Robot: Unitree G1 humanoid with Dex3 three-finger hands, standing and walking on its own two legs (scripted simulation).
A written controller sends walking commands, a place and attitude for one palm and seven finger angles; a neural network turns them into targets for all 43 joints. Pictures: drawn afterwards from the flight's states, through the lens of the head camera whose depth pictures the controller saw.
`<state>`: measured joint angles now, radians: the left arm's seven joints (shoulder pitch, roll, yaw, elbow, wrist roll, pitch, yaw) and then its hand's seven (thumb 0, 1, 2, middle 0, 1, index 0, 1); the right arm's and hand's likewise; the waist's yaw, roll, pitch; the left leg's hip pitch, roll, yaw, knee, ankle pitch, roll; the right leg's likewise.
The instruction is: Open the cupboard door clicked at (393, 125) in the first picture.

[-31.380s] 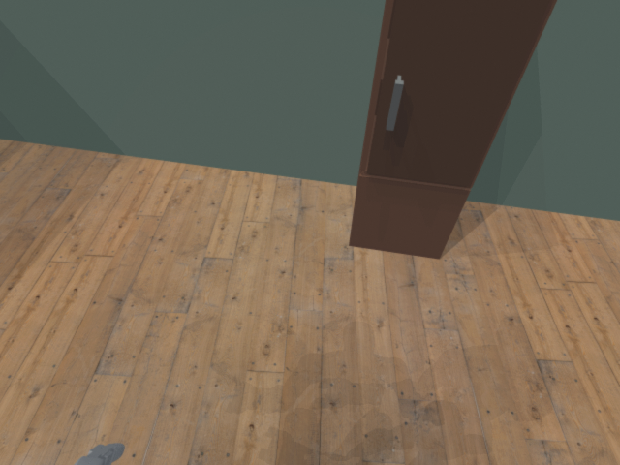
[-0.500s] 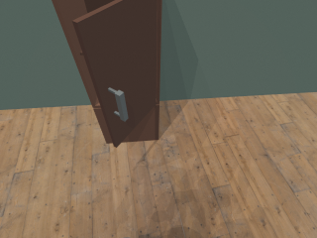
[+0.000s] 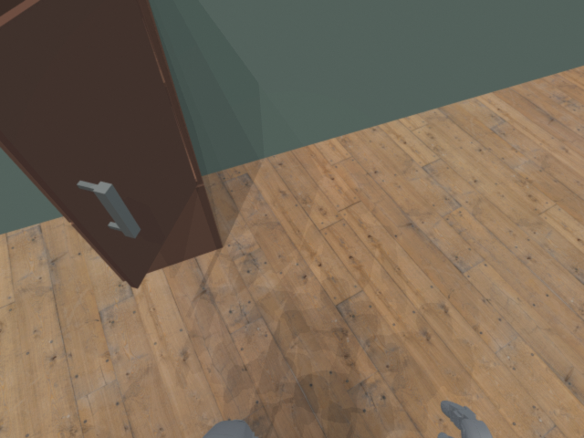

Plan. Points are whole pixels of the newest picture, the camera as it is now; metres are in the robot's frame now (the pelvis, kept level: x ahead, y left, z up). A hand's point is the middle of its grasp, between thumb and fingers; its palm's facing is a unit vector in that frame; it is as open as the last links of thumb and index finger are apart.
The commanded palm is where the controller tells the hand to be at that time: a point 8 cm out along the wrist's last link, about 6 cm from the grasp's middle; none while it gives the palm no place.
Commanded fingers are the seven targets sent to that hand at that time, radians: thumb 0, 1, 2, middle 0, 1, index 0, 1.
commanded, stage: walk to a spot facing it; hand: left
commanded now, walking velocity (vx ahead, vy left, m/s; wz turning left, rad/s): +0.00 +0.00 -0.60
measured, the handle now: (109, 209) +0.46 +0.38 -0.07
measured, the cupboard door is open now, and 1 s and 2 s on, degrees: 51 51 51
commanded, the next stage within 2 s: none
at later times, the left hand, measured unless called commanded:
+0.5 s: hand (198, 407) +0.17 +0.17 -0.17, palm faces -0.30 -0.92 -0.26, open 7.4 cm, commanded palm none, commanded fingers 0.00 0.90 0.90 -0.20 -0.30 -0.20 -0.30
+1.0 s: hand (331, 298) +0.37 -0.04 -0.17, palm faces -0.63 -0.75 -0.21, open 7.4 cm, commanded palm none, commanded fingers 0.00 0.90 0.90 -0.20 -0.30 -0.20 -0.30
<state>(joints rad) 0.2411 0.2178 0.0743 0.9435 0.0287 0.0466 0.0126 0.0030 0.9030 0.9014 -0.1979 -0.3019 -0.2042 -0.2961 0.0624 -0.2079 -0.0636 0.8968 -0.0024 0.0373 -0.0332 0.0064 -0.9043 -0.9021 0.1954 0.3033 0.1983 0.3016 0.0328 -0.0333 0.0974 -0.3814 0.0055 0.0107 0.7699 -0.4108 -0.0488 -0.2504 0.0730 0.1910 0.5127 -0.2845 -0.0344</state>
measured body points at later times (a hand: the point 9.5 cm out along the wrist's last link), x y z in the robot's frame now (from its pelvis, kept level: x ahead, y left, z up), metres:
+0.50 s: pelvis +0.02 -0.01 -0.01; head +0.09 -0.02 +0.44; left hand +0.18 +0.22 -0.15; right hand +0.01 -0.30 -0.14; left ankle +0.05 +0.12 -0.69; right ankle -0.01 -0.14 -0.74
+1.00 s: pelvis +0.12 -0.10 -0.02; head +0.16 -0.14 +0.42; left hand +0.40 +0.00 -0.15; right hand -0.09 -0.25 -0.17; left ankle +0.09 +0.09 -0.70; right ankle +0.10 -0.20 -0.74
